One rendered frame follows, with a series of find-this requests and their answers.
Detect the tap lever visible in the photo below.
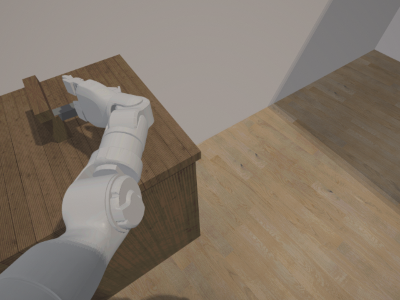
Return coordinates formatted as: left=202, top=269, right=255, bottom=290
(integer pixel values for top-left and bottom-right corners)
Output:
left=52, top=102, right=78, bottom=121

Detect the counter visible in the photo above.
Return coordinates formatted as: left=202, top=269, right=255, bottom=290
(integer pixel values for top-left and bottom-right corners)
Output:
left=0, top=54, right=201, bottom=300

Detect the robot left upper arm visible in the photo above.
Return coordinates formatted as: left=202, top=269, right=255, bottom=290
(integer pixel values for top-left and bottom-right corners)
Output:
left=0, top=173, right=145, bottom=300

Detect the robot left forearm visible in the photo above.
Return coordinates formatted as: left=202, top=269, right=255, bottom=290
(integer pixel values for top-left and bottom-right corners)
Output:
left=62, top=92, right=154, bottom=218

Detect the left robot hand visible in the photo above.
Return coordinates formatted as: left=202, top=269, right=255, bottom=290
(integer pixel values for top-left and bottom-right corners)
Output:
left=62, top=75, right=121, bottom=128

